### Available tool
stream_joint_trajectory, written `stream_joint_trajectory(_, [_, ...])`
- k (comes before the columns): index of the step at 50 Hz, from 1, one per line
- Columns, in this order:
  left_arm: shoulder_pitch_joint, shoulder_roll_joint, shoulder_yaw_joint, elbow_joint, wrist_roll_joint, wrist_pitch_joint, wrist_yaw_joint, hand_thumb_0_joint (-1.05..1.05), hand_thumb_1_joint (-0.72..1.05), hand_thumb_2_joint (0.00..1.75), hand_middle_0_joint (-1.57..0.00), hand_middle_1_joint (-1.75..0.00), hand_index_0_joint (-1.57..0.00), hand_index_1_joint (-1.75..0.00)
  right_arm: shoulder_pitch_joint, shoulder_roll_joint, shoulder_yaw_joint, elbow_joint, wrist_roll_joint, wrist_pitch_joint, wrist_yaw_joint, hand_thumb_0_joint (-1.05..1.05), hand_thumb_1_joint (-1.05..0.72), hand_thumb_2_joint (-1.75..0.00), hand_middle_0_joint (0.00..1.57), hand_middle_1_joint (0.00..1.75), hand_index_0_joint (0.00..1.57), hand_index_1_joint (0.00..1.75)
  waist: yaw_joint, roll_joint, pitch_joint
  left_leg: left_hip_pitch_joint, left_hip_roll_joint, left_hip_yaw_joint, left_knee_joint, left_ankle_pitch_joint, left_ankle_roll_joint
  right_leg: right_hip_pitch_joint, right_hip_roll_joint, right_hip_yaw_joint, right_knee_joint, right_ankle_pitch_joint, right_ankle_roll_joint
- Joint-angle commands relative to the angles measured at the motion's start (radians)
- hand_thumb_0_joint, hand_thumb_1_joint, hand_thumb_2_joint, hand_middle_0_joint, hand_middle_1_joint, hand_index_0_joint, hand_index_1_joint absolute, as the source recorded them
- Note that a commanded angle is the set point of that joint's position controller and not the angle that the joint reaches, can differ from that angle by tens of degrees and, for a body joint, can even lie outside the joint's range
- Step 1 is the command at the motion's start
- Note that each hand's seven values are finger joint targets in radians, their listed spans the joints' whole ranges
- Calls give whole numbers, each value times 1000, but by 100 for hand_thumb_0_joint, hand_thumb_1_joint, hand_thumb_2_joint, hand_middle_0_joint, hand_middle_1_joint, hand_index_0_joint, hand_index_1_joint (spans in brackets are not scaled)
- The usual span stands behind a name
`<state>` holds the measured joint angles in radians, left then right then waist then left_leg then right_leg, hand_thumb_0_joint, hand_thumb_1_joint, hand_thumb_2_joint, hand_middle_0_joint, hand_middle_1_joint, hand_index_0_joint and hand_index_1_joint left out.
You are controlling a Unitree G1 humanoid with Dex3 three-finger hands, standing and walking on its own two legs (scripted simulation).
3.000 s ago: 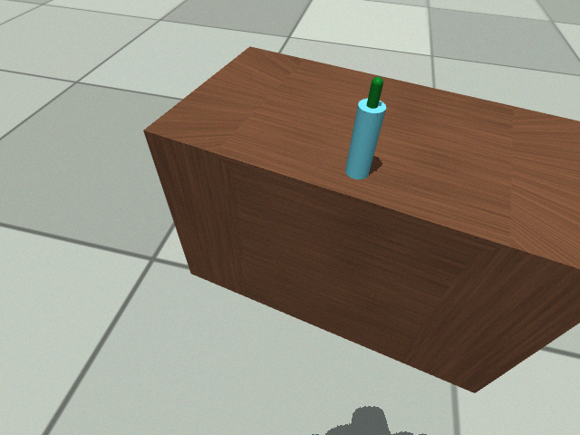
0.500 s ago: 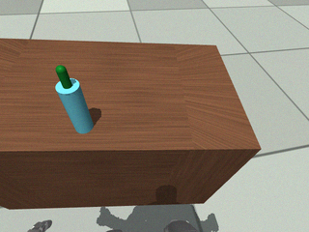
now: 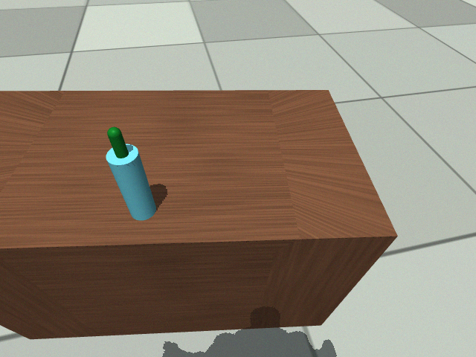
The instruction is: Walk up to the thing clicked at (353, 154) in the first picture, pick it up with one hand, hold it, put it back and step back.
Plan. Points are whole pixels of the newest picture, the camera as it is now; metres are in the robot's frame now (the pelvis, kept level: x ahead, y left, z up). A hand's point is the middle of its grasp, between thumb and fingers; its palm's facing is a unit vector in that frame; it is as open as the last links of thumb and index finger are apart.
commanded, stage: walk up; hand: left
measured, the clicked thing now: (130, 175) +0.45 +0.22 +0.04
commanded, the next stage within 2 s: stand in 0.80 s
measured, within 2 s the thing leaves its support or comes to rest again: neither
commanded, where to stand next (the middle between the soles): +0.05 +0.00 m, yaw +1 degrees
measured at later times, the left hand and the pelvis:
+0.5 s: hand out of the picture +0.09 +0.25 -0.15, palm faces -0.02 -0.94 -0.33, open 7.4 cm; pelvis +0.01 +0.00 +0.00, yaw -1 degrees
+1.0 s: hand out of the picture +0.13 +0.25 -0.15, palm faces -0.05 -0.94 -0.33, open 7.4 cm; pelvis +0.03 +0.00 +0.01, yaw -1 degrees
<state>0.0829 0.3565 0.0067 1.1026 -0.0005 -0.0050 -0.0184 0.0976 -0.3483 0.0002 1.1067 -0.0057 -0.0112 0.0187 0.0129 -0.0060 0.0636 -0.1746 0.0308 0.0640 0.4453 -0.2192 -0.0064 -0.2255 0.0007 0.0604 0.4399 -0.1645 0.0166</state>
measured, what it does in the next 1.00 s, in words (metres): stands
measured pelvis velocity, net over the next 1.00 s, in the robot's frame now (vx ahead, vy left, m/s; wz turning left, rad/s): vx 0.03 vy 0.00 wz -0.01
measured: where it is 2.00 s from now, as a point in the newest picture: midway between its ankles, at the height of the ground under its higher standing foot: outside the picture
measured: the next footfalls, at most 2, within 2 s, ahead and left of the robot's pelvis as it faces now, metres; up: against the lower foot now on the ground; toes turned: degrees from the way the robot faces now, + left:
none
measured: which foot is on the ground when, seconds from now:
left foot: down 0.00-1.00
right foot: down 0.00-1.00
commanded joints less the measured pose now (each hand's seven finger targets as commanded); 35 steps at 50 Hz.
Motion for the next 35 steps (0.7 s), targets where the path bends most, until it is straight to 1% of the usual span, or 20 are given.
stream_joint_trajectory(1, [-51, 200, 42, -38, -1, -25, 15, 0, 90, 90, -20, -30, -20, -30, -73, -233, -51, -44, -4, -27, -13, 0, -90, -90, 20, 30, 20, 30, 0, 15, -71, 7, 117, -145, -176, -69, 38, 36, -89, 100, -115, 7, -47])
stream_joint_trajectory(2, [-45, 196, 41, -33, -2, -25, 15, 0, 90, 90, -20, -30, -20, -30, -78, -230, -51, -40, -4, -28, -14, 0, -90, -90, 20, 30, 20, 30, 3, 25, -86, 28, 124, -141, -181, -38, 38, 46, -90, 93, -108, 40, -44])
stream_joint_trajectory(4, [-44, 197, 41, -26, -3, -23, 16, 0, 90, 90, -20, -30, -20, -30, -83, -228, -53, -39, -2, -27, -15, 0, -90, -90, 20, 30, 20, 30, 4, 38, -75, 20, 124, -135, -188, -29, 39, 60, -88, 83, -113, 55, -36])
stream_joint_trajectory(6, [-48, 197, 40, -20, -1, -22, 17, 0, 90, 90, -20, -30, -20, -30, -81, -224, -56, -34, -2, -25, -16, 0, -90, -90, 20, 30, 20, 30, -2, 28, -85, 42, 120, -126, -180, 1, 36, 60, -91, 85, -117, 69, -37])
stream_joint_trajectory(9, [-41, 198, 39, -14, -1, -19, 19, 0, 90, 90, -20, -30, -20, -30, -88, -222, -58, -33, -1, -22, -17, 0, -90, -90, 20, 30, 20, 30, 0, 37, -78, 53, 121, -119, -186, 0, 36, 54, -89, 78, -118, 76, -33])
stream_joint_trajectory(11, [-45, 200, 39, -12, 3, -18, 21, 0, 90, 90, -20, -30, -20, -30, -92, -224, -60, -34, -1, -19, -17, 0, -90, -90, 20, 30, 20, 30, -4, 31, -85, 60, 123, -108, -182, 6, 40, 55, -91, 70, -116, 97, -32])
stream_joint_trajectory(12, [-42, 201, 40, -10, 2, -18, 21, 0, 90, 90, -20, -30, -20, -30, -92, -221, -61, -35, 0, -18, -16, 0, -90, -90, 20, 30, 20, 30, -4, 23, -78, 67, 119, -104, -174, 3, 41, 44, -91, 76, -119, 92, -32])
stream_joint_trajectory(14, [-53, 201, 41, -12, 4, -19, 21, 0, 90, 90, -20, -30, -20, -30, -80, -225, -65, -31, 1, -15, -17, 0, -90, -90, 20, 30, 20, 30, -13, 16, -82, 74, 115, -99, -164, 7, 38, 37, -93, 83, -121, 96, -36])
stream_joint_trajectory(16, [-49, 201, 40, -12, 4, -20, 22, 0, 90, 90, -20, -30, -20, -30, -86, -226, -66, -33, 2, -12, -16, 0, -90, -90, 20, 30, 20, 30, -13, 19, -77, 83, 114, -97, -160, -2, 40, 23, -93, 86, -124, 91, -37])
stream_joint_trajectory(17, [-54, 202, 40, -16, 6, -20, 22, 0, 90, 90, -20, -30, -20, -30, -84, -226, -67, -35, 1, -11, -16, 0, -90, -90, 20, 30, 20, 30, -17, 15, -78, 70, 114, -95, -160, -9, 42, 33, -95, 84, -125, 97, -36])
stream_joint_trajectory(19, [-50, 206, 41, -16, 8, -20, 23, 0, 90, 90, -20, -30, -20, -30, -91, -223, -65, -38, 2, -8, -15, 0, -90, -90, 20, 30, 20, 30, -13, 0, -70, 77, 107, -90, -152, -19, 41, 13, -98, 96, -136, 84, -37])
stream_joint_trajectory(21, [-58, 211, 44, -22, 8, -21, 23, 0, 90, 90, -20, -30, -20, -30, -72, -220, -65, -35, 4, -8, -14, 0, -90, -90, 20, 30, 20, 30, -21, -1, -82, 87, 104, -88, -144, -5, 38, 14, -105, 108, -138, 72, -42])
stream_joint_trajectory(25, [-45, 206, 43, -21, 8, -22, 24, 0, 90, 90, -20, -30, -20, -30, -81, -221, -67, -38, 4, -7, -14, 0, -90, -90, 20, 30, 20, 30, -16, 2, -92, 110, 110, -84, -138, 31, 40, 10, -96, 99, -132, 103, -41])
stream_joint_trajectory(30, [-56, 208, 44, -30, 10, -22, 26, 0, 90, 90, -20, -30, -20, -30, -80, -221, -67, -42, 3, -3, -13, 0, -90, -90, 20, 30, 20, 30, -21, -12, -99, 112, 107, -81, -131, 51, 38, 20, -103, 110, -128, 145, -42])
stream_joint_trajectory(32, [-55, 208, 45, -33, 9, -21, 26, 0, 90, 90, -20, -30, -20, -30, -77, -223, -70, -44, 4, -3, -13, 0, -90, -90, 20, 30, 20, 30, -23, -10, -101, 115, 109, -77, -131, 52, 38, 21, -100, 105, -124, 143, -42])
stream_joint_trajectory(34, [-57, 208, 45, -39, 8, -21, 25, 0, 90, 90, -20, -30, -20, -30, -72, -222, -70, -42, 4, -3, -14, 0, -90, -90, 20, 30, 20, 30, -22, -9, -93, 116, 105, -78, -131, 48, 35, 9, -99, 114, -125, 126, -45])
stream_joint_trajectory(35, [-56, 205, 44, -41, 9, -20, 26, 0, 90, 90, -20, -30, -20, -30, -70, -225, -72, -41, 3, -4, -14, 0, -90, -90, 20, 30, 20, 30, -25, 4, -106, 121, 112, -77, -135, 53, 38, 21, -99, 106, -118, 137, -47])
